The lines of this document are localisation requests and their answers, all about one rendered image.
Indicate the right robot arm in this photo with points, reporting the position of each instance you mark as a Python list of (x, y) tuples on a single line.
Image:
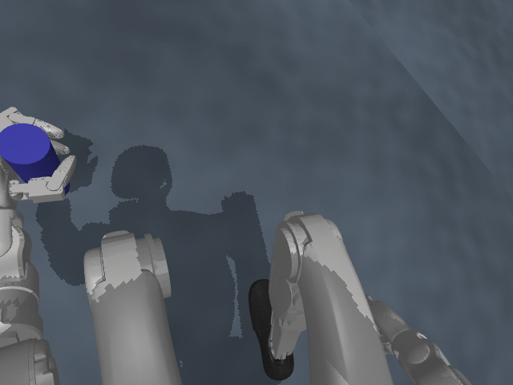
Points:
[(423, 361)]

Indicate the left robot hand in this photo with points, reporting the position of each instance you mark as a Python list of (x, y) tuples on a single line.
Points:
[(42, 189)]

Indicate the right robot hand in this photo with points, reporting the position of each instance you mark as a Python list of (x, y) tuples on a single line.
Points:
[(388, 323)]

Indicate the right robot foot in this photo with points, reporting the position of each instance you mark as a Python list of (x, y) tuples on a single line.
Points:
[(260, 312)]

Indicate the left robot arm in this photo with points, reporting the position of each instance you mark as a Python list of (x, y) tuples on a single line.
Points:
[(25, 356)]

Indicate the can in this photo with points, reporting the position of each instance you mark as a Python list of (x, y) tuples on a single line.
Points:
[(29, 151)]

